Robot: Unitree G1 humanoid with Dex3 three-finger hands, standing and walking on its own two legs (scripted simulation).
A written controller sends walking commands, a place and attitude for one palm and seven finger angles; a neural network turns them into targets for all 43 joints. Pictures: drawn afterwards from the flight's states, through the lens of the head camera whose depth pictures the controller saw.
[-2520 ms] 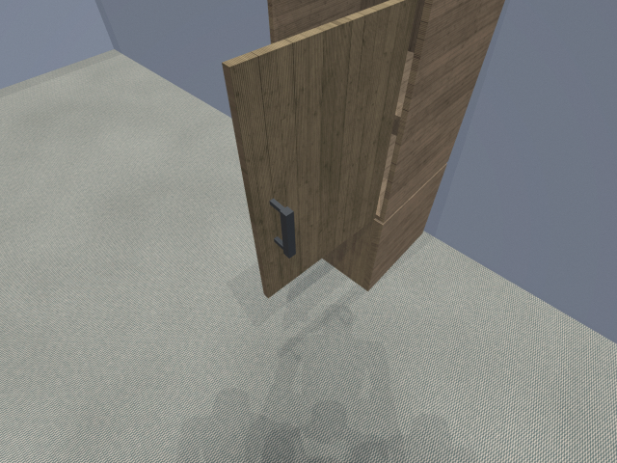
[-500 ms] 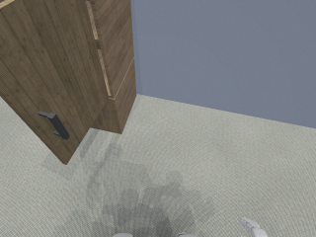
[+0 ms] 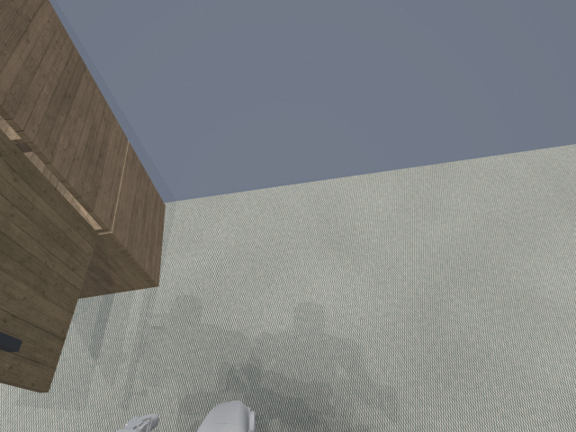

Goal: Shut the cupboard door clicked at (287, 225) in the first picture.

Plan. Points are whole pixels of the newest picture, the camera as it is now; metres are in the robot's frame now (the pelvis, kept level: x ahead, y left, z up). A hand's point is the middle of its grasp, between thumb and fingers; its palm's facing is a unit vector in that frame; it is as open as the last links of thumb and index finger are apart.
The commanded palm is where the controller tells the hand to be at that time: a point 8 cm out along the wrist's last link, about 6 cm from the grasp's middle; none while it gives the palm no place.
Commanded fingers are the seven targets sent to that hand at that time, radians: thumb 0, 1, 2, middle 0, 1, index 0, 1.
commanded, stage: walk to a spot facing it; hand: left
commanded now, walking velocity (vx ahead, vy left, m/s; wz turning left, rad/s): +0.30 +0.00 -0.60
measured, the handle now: out of the picture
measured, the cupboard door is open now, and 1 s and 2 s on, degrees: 85 85 85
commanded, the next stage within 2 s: turn to face it in 1.16 s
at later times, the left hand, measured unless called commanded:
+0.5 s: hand (209, 326) +0.30 +0.17 -0.16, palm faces -0.31 -0.93 -0.19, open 7.4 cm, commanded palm none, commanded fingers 0.00 0.90 0.90 -0.20 -0.30 -0.20 -0.30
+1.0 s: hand (300, 245) +0.47 +0.01 -0.16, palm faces -0.43 -0.87 -0.22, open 7.2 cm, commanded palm none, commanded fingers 0.00 0.90 0.90 -0.20 -0.30 -0.20 -0.30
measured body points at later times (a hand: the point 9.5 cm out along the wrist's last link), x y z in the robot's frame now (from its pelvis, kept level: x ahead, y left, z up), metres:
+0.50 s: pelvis +0.16 +0.01 +0.01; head +0.21 +0.00 +0.45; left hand +0.31 +0.22 -0.14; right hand +0.09 -0.22 -0.14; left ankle +0.12 +0.14 -0.74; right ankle +0.14 -0.12 -0.66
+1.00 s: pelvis +0.35 -0.15 +0.01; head +0.37 -0.17 +0.45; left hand +0.49 +0.06 -0.14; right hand +0.32 -0.39 -0.14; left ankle +0.51 -0.04 -0.67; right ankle +0.27 -0.16 -0.74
